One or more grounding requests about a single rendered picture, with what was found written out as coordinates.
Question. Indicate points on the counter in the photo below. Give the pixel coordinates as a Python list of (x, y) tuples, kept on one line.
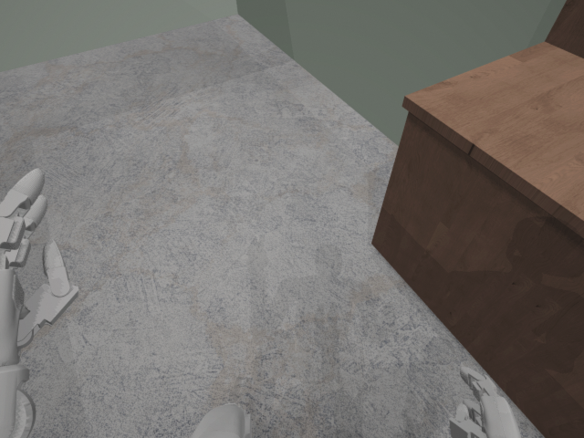
[(483, 218)]

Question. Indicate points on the robot left hand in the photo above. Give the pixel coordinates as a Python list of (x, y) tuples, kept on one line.
[(21, 212)]

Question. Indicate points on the robot left forearm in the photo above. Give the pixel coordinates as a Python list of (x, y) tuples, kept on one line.
[(17, 409)]

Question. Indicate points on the robot right hand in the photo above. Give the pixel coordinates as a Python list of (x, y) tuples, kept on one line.
[(493, 418)]

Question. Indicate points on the robot left thigh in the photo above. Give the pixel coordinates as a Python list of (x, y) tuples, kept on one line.
[(224, 422)]

